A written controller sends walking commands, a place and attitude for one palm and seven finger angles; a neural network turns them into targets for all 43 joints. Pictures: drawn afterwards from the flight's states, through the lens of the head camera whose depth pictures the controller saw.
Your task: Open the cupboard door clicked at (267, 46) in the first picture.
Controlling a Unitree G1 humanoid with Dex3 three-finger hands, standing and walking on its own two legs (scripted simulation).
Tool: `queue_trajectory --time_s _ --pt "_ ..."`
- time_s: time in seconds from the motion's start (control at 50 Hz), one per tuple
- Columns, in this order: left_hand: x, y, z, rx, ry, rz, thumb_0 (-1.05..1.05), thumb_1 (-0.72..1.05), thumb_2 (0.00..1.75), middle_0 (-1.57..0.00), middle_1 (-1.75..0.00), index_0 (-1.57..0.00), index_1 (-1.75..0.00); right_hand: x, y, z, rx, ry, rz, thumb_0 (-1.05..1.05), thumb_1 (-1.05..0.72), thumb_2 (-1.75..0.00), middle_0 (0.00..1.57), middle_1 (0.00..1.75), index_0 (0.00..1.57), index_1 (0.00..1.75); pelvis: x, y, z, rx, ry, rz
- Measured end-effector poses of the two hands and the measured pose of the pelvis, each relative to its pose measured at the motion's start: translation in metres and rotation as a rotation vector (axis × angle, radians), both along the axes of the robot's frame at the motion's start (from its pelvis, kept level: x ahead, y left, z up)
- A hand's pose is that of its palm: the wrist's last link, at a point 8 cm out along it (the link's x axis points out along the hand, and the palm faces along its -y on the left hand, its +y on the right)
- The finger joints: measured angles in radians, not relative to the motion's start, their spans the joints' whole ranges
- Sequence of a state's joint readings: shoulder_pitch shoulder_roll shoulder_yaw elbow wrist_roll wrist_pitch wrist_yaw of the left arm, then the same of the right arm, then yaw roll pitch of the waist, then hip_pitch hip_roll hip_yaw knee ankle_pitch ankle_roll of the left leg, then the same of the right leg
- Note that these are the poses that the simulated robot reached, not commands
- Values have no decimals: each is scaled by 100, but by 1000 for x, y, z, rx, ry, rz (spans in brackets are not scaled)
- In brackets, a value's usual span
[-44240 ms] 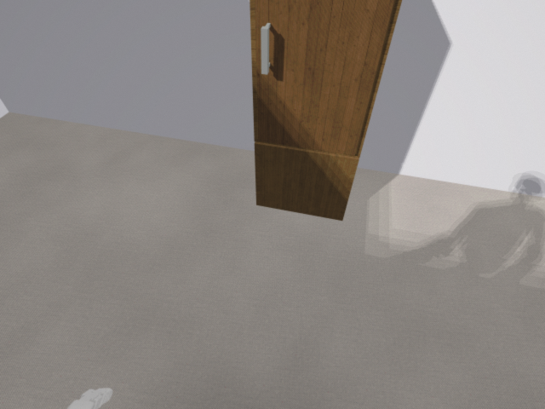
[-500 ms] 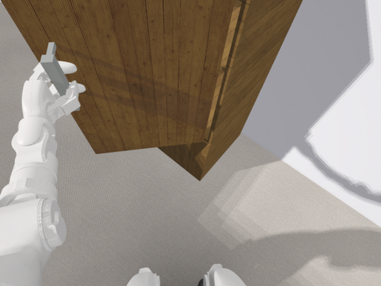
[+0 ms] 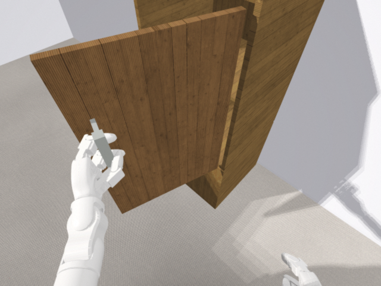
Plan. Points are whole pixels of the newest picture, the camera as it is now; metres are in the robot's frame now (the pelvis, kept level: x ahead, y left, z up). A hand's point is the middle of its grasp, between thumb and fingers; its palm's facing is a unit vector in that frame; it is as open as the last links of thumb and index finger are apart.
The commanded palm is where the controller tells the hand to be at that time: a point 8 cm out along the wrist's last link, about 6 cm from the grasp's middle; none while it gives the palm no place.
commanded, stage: pull the door open along its arc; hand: left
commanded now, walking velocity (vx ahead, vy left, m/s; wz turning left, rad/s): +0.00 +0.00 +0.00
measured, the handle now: (105, 149) +0.39 +0.20 +0.07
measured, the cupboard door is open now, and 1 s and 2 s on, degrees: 72 91 93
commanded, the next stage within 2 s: open thumb and fingers to let go in 0.42 s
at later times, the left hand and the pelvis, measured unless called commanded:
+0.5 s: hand (158, 200) +0.27 +0.07 +0.07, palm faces +0.49 -0.87 -0.02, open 6.0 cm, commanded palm +0.22 +0.11 +0.07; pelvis +0.00 -0.04 +0.00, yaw +4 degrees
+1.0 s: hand (150, 206) +0.26 +0.08 +0.08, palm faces +0.49 -0.87 +0.01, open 11.9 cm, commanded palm +0.21 +0.12 +0.07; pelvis -0.02 -0.04 +0.00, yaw +5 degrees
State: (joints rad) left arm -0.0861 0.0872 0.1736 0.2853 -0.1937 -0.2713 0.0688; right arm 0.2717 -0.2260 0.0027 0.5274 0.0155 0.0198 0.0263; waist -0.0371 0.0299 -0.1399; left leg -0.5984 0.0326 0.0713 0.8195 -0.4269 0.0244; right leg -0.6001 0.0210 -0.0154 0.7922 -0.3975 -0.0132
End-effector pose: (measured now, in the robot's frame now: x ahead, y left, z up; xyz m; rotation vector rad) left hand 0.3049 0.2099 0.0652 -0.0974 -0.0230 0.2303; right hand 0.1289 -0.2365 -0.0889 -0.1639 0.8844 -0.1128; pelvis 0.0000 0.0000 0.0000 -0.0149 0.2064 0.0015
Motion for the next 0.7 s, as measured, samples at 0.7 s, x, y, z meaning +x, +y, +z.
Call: queue_trajectory --time_s 0.7 --pt "-81 -104 8 100 86 302 2 62 77 -36 -132 -35 -133 40 -30 -8 -19 -35 137 1 -90 -90 20 30 20 30 -3 -55 0 41 -83 84"
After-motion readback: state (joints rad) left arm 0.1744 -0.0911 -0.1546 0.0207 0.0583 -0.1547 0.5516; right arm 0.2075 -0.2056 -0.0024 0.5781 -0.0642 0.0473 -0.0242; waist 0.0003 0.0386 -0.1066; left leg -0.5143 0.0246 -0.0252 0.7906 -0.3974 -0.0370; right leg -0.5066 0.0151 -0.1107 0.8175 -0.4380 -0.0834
